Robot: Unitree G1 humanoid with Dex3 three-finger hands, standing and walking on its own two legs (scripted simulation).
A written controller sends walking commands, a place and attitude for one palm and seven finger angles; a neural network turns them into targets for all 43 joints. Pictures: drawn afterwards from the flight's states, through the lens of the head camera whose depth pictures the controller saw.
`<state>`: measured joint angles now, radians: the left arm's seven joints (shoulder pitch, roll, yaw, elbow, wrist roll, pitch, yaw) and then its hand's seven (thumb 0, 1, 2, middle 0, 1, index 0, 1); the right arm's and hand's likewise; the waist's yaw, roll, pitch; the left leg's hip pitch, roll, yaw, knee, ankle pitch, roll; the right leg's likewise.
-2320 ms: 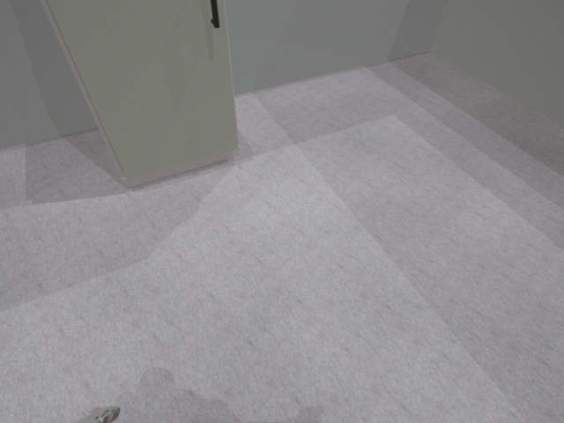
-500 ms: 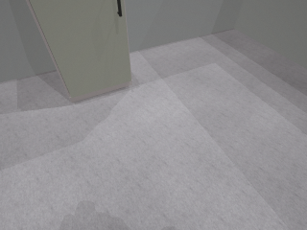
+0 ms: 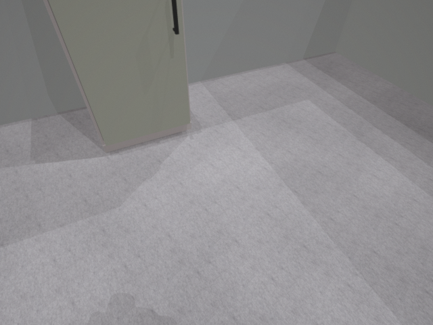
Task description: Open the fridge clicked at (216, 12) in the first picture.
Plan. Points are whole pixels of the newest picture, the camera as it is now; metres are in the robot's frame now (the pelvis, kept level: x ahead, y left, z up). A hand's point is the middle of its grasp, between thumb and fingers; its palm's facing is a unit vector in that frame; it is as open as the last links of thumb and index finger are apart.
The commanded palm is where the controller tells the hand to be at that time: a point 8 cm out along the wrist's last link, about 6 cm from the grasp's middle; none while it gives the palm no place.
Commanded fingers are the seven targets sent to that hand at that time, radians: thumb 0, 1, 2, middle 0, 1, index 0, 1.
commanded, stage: walk to a spot facing it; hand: right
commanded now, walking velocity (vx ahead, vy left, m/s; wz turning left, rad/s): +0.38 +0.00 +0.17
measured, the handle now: (173, 6) +1.47 +0.29 +0.08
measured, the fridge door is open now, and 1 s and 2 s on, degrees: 0 0 0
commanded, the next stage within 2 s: take the last steps up to it in 1.42 s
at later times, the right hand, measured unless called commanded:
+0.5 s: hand (308, 305) +0.23 -0.20 -0.19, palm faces -0.08 +0.99 -0.13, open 7.3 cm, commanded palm none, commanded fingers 0.00 -0.90 -0.90 0.20 0.30 0.20 0.30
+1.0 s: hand (297, 232) +0.42 -0.21 -0.20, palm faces -0.07 +0.99 -0.11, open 7.3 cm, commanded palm none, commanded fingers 0.00 -0.90 -0.90 0.20 0.30 0.20 0.30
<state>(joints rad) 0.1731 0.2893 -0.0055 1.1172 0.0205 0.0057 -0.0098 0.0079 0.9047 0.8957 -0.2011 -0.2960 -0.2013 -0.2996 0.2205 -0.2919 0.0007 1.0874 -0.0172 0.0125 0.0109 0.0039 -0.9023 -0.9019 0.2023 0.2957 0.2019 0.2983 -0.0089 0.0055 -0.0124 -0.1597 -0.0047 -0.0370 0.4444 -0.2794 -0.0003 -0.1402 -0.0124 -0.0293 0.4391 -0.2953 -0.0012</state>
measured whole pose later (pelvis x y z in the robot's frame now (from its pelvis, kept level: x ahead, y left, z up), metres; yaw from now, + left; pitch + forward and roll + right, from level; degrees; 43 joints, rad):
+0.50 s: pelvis +0.17 -0.03 -0.01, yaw +6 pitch +0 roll +2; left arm 0.52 0.06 -0.01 1.20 0.02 -0.08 0.04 0.01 0.91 0.90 -0.20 -0.30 -0.20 -0.30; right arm 0.20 -0.19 -0.06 1.05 -0.02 0.01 0.03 0.01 -0.92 -0.90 0.20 0.30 0.20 0.30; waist 0.02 0.02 0.08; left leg -0.59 0.05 0.13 0.87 -0.21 0.04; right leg 0.15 -0.03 -0.20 0.27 -0.43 -0.02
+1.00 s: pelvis +0.42 -0.04 -0.02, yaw +9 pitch -1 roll +3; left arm 0.17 0.19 0.06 1.00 0.02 -0.06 -0.02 0.01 0.93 0.90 -0.20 -0.30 -0.20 -0.30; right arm 0.36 -0.16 -0.05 1.09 -0.02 -0.05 0.01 0.01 -0.91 -0.90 0.20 0.30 0.20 0.30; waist -0.03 0.01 0.02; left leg -0.11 0.00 0.10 0.53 -0.39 0.00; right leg -0.41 -0.14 -0.12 0.61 -0.20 0.02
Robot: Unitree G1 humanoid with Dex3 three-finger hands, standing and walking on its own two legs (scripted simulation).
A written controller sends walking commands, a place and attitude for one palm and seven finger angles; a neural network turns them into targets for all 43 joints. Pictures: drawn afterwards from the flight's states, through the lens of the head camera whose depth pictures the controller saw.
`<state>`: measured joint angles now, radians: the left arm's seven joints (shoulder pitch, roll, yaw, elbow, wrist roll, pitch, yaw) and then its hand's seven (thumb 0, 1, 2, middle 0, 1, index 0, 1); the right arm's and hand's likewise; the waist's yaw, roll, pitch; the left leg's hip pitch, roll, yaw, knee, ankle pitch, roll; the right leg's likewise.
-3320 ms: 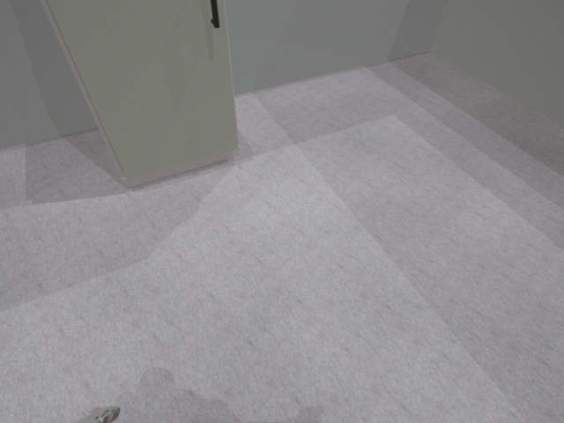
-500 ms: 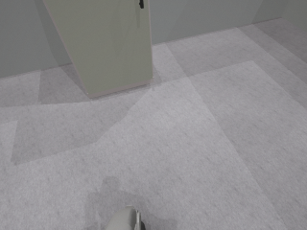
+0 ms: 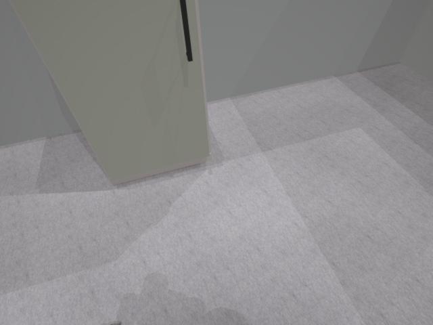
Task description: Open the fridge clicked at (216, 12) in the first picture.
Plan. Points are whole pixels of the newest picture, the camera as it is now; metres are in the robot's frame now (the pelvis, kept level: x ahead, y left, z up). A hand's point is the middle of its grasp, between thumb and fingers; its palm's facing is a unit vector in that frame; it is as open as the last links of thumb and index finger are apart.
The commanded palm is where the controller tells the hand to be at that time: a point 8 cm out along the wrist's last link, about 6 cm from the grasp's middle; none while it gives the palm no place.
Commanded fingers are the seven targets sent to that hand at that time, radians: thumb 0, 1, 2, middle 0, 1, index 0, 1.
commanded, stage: walk to a spot facing it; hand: right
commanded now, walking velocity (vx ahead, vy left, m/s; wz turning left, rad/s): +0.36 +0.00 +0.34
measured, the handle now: (185, 27) +1.09 +0.15 +0.09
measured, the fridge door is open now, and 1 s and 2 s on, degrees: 0 0 0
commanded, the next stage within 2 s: take the last steps up to it in 0.42 s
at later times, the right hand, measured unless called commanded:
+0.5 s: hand (276, 237) +0.36 -0.13 -0.16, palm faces -0.27 +0.94 -0.21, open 7.4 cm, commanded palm none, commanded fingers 0.00 -0.90 -0.90 0.20 0.30 0.20 0.30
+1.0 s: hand (262, 212) +0.44 -0.10 -0.16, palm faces -0.21 +0.96 -0.17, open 7.3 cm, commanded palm none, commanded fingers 0.00 -0.90 -0.90 0.20 0.30 0.20 0.30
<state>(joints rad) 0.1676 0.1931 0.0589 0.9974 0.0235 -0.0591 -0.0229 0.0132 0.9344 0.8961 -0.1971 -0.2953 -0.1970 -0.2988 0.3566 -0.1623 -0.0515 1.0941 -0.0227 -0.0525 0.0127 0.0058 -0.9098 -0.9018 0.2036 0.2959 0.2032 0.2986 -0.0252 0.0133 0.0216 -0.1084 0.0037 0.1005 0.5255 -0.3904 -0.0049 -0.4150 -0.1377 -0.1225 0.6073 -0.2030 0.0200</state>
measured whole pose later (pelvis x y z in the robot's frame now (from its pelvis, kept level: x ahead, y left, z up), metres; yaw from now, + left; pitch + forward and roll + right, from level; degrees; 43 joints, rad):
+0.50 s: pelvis +0.22 +0.03 +0.00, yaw +15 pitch +0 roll -1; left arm 0.45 0.14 0.05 1.12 0.03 -0.05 0.01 0.01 0.91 0.90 -0.20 -0.30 -0.20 -0.30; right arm 0.13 -0.19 -0.08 0.98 -0.03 0.00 0.05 0.01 -0.91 -0.90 0.20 0.30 0.20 0.30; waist 0.05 -0.02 0.10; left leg -0.48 0.05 0.16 0.64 -0.20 0.05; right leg 0.05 -0.17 -0.41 0.50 -0.46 0.09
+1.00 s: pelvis +0.39 +0.07 +0.01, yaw +18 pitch -1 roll +2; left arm 0.16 0.17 0.04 1.01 0.02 -0.03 -0.02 0.01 0.91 0.90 -0.20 -0.30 -0.20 -0.30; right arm 0.33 -0.17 -0.05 1.08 -0.02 -0.05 0.00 0.00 -0.91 -0.90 0.20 0.30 0.20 0.30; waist -0.03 -0.01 0.00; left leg -0.09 -0.02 0.11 0.45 -0.33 0.04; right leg -0.34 -0.10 -0.12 0.57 -0.24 0.03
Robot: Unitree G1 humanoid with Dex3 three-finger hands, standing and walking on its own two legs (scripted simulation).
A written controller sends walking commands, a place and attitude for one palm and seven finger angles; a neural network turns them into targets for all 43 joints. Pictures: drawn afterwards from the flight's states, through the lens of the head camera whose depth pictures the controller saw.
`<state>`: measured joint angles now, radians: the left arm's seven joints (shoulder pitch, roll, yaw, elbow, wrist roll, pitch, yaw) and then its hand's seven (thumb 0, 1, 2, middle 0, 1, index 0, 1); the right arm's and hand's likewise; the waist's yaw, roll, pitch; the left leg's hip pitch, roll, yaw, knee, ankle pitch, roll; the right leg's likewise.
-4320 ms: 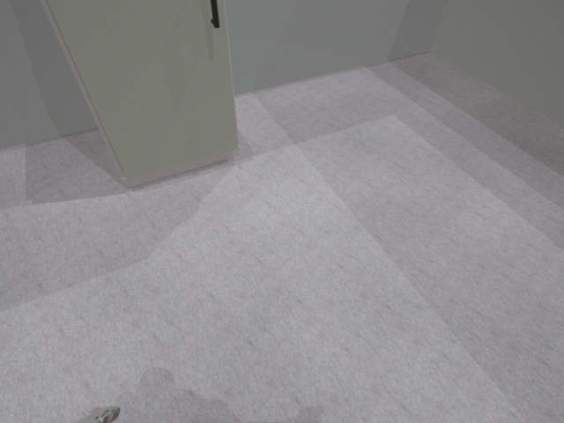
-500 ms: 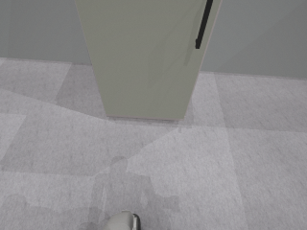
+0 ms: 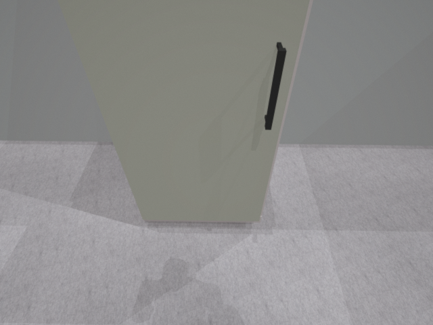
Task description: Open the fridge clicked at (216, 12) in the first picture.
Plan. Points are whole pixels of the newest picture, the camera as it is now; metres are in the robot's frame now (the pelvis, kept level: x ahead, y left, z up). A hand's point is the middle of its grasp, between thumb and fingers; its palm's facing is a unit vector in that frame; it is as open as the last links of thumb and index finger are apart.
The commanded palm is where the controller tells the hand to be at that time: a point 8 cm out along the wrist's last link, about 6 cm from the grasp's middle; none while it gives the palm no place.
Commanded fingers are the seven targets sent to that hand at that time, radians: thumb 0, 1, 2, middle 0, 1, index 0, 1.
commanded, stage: take the last steps up to it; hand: right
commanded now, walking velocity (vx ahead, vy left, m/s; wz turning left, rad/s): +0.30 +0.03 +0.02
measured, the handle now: (273, 89) +0.70 -0.14 +0.08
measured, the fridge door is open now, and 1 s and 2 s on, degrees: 0 0 0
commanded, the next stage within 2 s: come to a stop and stand still in 0.44 s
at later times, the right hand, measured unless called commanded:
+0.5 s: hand (286, 296) +0.23 -0.15 -0.16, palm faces -0.01 +0.98 -0.22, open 7.3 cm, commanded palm none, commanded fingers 0.00 -0.90 -0.90 0.20 0.30 0.20 0.30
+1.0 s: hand (293, 295) +0.24 -0.17 -0.18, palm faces +0.01 +0.98 -0.22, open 7.4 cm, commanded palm none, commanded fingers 0.00 -0.90 -0.90 0.20 0.30 0.20 0.30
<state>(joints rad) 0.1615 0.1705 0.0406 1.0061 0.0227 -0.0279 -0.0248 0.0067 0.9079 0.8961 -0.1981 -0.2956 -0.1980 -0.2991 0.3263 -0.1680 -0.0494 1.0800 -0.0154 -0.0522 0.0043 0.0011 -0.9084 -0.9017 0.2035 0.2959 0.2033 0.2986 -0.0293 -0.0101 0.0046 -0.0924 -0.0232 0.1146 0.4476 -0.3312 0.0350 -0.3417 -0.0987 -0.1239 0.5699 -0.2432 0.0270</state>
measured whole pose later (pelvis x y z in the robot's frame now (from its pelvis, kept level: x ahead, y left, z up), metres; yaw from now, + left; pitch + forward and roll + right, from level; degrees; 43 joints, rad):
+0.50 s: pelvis +0.15 +0.03 -0.01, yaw +2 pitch -1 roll +0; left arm 0.40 0.13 0.04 1.17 0.02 0.00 0.00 0.01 0.91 0.90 -0.20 -0.30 -0.20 -0.30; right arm 0.19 -0.15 -0.05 1.06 -0.02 -0.06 0.00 0.00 -0.91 -0.90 0.20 0.30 0.20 0.30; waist 0.04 -0.04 0.05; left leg -0.32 0.06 0.15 0.59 -0.24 0.03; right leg -0.24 -0.10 -0.10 0.87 -0.52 0.01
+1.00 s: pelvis +0.20 +0.02 +0.00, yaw +3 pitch -1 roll +0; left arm 0.10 0.15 0.04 1.01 0.02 0.02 0.03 0.01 0.91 0.90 -0.20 -0.30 -0.20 -0.30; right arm 0.22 -0.18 -0.05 1.05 -0.01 0.04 -0.03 0.00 -0.91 -0.90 0.20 0.30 0.20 0.30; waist -0.02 0.01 0.09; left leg -0.33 0.03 0.03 0.88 -0.52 -0.03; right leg -0.30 -0.05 -0.13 0.48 -0.16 -0.03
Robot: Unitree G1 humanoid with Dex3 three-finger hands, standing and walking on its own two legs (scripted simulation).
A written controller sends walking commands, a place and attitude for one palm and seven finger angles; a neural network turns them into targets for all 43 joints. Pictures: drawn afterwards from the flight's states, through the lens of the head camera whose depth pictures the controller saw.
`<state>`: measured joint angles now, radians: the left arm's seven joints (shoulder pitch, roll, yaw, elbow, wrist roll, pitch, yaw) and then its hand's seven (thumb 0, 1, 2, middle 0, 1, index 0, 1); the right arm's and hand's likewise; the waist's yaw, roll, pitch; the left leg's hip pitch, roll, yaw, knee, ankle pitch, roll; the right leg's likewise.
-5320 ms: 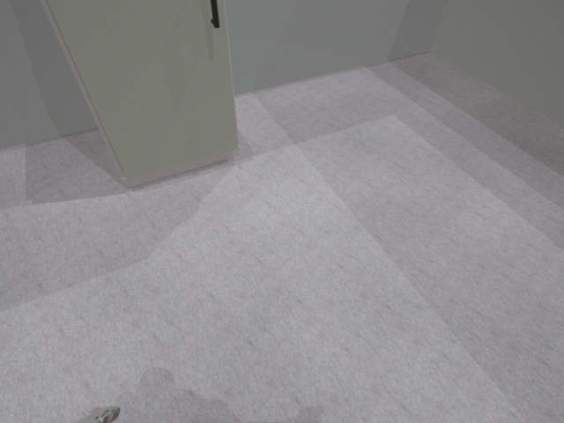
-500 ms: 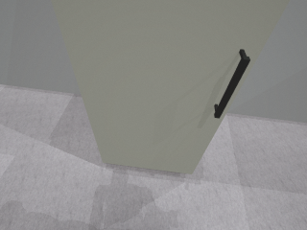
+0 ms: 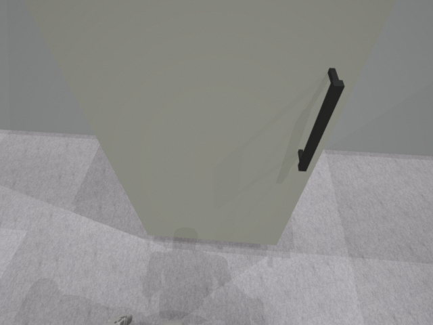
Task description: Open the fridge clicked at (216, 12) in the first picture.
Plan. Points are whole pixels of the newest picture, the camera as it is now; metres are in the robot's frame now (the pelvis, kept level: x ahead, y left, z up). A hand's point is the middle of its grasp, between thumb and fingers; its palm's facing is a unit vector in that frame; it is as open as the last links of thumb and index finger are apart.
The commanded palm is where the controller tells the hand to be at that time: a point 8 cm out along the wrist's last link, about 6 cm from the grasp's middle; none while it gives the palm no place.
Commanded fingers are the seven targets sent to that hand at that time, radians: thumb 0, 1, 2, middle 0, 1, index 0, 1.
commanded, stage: come to a stop and stand still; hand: right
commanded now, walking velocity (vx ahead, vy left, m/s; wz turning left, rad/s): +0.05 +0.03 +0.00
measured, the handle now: (315, 126) +0.49 -0.18 +0.08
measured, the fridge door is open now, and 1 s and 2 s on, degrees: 0 0 0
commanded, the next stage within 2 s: look again from close up in 1.26 s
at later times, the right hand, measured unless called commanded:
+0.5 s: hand out of the picture -0.04 -0.15 -0.17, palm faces +0.09 +0.98 -0.19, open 7.3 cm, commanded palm none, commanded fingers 0.00 -0.90 -0.90 0.20 0.30 0.20 0.30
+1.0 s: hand out of the picture +0.00 -0.25 -0.16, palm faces +0.03 +0.96 -0.29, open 7.4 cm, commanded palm none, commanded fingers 0.00 -0.90 -0.90 0.20 0.30 0.20 0.30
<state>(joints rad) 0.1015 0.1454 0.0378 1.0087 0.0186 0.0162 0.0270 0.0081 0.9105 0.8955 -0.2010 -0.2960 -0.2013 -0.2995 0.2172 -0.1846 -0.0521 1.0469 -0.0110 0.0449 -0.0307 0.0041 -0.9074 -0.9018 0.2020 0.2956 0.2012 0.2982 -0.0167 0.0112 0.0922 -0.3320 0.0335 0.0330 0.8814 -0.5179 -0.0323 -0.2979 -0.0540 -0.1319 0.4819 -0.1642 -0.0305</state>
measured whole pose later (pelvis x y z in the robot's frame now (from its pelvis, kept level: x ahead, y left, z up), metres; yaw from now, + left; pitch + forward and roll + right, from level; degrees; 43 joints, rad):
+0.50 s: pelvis -0.03 +0.02 +0.00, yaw -3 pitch +0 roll +0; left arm 0.28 0.21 0.03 1.11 0.01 0.02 0.02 0.01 0.91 0.90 -0.20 -0.30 -0.20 -0.30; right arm 0.27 -0.14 -0.02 1.10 -0.01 -0.01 -0.02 0.01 -0.91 -0.90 0.21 0.30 0.20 0.30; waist -0.01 -0.03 0.05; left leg -0.21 0.03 0.10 0.47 -0.26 0.00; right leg -0.17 -0.05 -0.03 0.45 -0.28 0.03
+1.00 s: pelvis -0.06 -0.03 +0.00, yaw -1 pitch -3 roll +0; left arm 0.23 0.25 0.02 0.98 0.02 -0.02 0.00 0.01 0.91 0.90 -0.20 -0.30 -0.20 -0.30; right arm 0.24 -0.27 -0.01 0.98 -0.02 0.01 -0.02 0.00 -0.90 -0.90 0.20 0.30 0.20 0.30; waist 0.00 0.00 0.00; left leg -0.21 0.10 0.03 0.48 -0.21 -0.06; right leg -0.17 0.02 -0.09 0.49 -0.28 -0.05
